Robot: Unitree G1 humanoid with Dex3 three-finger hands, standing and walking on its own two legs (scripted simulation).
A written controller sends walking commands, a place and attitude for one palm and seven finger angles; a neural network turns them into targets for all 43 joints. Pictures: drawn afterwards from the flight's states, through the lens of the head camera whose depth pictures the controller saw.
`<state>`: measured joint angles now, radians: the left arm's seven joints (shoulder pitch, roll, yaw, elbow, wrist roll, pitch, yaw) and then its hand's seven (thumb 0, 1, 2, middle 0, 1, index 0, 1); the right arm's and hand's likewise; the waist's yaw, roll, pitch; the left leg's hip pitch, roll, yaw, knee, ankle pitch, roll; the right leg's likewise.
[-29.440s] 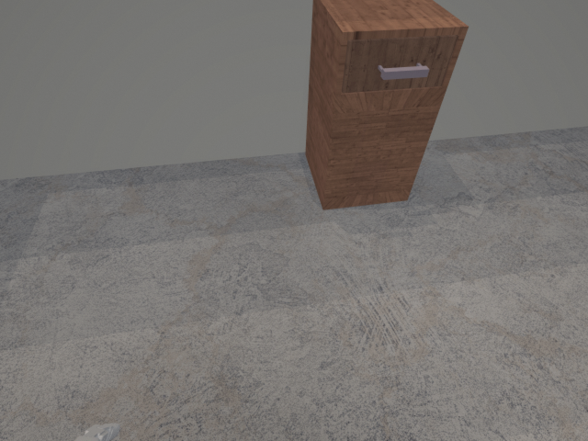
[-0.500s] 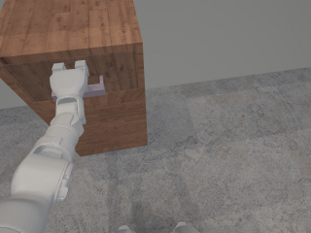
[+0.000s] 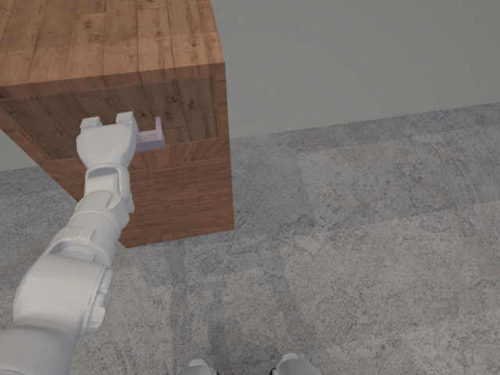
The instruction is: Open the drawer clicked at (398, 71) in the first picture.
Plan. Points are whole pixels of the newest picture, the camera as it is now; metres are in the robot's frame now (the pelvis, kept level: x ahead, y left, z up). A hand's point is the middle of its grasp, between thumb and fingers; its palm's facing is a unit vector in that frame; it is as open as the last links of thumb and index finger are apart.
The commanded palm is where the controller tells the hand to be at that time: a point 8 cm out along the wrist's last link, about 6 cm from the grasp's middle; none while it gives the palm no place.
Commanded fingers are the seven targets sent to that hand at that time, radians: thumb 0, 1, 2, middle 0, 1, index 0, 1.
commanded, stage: lower the fingers behind the handle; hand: left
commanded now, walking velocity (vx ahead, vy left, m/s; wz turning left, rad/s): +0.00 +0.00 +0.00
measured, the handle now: (122, 135) +0.58 +0.22 -0.03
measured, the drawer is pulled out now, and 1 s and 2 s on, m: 0.00 0.00 0.00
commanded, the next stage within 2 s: lift the fingers back up to retry in 1.32 s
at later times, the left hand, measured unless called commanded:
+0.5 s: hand (126, 163) +0.49 +0.19 -0.01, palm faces -0.04 +0.00 -1.00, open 13.8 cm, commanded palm +0.47 +0.19 +0.02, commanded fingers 0.00 -0.50 0.30 -0.30 -1.20 -0.30 -1.20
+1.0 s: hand (127, 165) +0.49 +0.19 -0.02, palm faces +0.01 +0.03 -1.00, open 13.9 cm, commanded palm +0.47 +0.19 +0.00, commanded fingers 0.00 -0.50 0.30 -0.30 -1.20 -0.30 -1.20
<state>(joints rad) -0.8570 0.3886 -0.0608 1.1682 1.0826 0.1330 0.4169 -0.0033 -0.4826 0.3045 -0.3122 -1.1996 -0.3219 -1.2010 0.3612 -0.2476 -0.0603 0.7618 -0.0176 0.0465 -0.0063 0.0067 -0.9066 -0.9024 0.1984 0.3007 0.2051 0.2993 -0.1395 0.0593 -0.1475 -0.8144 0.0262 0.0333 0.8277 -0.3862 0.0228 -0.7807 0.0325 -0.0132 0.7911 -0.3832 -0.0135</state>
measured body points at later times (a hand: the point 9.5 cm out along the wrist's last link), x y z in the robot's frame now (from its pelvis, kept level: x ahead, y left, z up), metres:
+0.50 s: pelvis -0.01 +0.01 -0.02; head +0.11 +0.01 +0.42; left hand +0.49 +0.19 +0.04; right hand -0.01 -0.26 -0.14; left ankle -0.01 +0.10 -0.70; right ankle -0.02 -0.11 -0.70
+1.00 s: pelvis -0.04 +0.01 -0.04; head +0.09 +0.02 +0.39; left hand +0.48 +0.19 +0.04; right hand -0.05 -0.26 -0.16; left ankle -0.01 +0.10 -0.70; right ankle -0.02 -0.11 -0.70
